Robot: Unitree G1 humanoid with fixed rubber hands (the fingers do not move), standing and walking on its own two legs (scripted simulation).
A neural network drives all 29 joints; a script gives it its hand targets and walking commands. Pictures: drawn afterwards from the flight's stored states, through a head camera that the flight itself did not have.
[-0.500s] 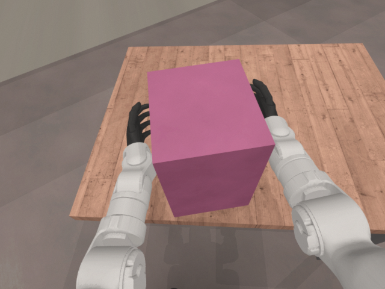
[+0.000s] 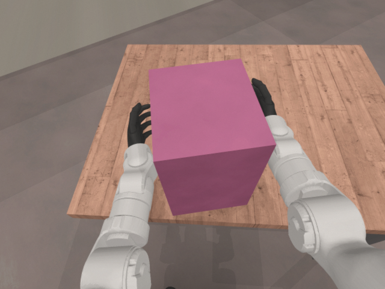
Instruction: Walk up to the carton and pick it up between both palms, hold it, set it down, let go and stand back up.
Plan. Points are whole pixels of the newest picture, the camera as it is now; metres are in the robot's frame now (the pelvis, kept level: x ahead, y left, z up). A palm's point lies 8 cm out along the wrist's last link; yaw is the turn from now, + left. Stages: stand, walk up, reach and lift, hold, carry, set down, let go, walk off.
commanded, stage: reach and lift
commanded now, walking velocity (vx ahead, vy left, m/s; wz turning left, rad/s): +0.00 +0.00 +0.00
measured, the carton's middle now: (203, 145) +0.39 +0.04 +0.04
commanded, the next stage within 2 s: none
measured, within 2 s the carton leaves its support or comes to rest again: leaves its support in 0.62 s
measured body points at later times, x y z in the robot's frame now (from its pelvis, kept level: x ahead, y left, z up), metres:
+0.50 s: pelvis +0.00 +0.00 +0.00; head +0.07 +0.01 +0.45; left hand +0.39 +0.18 +0.06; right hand +0.46 -0.09 +0.08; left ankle +0.00 +0.16 -0.74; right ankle +0.02 -0.07 -0.74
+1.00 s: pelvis -0.02 +0.01 +0.00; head +0.03 +0.02 +0.45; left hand +0.37 +0.19 +0.06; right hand +0.43 -0.08 +0.08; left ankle +0.00 +0.16 -0.74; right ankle +0.02 -0.07 -0.74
